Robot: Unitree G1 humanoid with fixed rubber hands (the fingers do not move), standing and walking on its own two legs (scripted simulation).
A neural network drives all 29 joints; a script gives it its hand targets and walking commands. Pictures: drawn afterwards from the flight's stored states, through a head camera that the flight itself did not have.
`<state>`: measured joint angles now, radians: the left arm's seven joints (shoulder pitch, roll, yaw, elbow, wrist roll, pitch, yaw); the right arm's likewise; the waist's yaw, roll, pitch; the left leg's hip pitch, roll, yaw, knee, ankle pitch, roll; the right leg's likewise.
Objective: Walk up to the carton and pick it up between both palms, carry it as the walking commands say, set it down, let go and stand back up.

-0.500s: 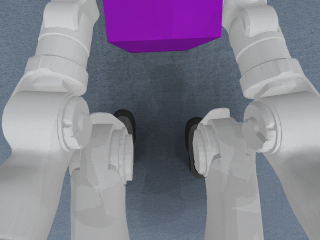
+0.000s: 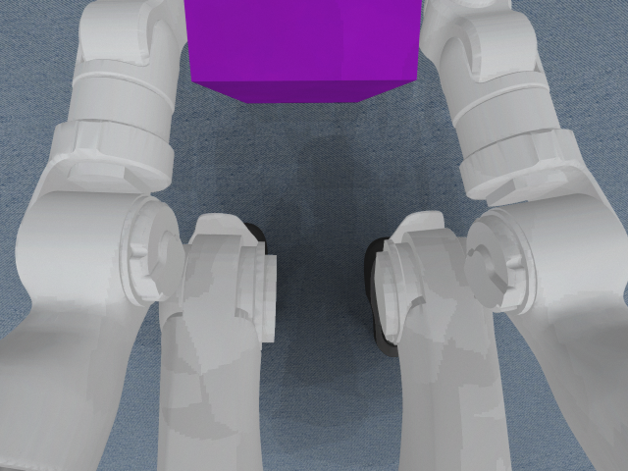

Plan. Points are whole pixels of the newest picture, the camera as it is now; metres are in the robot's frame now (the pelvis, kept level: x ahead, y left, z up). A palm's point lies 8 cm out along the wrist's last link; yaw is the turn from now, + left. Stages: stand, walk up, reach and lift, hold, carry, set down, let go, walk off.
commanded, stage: reach and lift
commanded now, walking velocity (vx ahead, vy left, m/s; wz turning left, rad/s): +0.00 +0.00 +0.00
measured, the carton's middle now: out of the picture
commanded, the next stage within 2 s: none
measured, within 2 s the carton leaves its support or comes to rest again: neither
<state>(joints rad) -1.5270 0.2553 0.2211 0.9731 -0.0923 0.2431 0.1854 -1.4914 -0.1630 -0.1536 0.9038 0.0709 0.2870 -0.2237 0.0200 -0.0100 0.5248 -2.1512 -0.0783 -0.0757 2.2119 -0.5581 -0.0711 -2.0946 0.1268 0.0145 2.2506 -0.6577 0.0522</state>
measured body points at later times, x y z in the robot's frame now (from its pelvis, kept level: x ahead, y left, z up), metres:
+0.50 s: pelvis -0.01 +0.01 +0.05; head +0.36 +0.03 +0.29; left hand +0.57 +0.16 -0.09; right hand +0.57 -0.09 -0.09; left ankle +0.13 +0.13 -0.34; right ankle +0.11 -0.12 -0.34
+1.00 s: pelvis -0.03 +0.00 +0.09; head +0.33 +0.02 +0.35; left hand +0.55 +0.17 -0.02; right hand +0.55 -0.08 -0.02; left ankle +0.13 +0.13 -0.34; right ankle +0.11 -0.12 -0.34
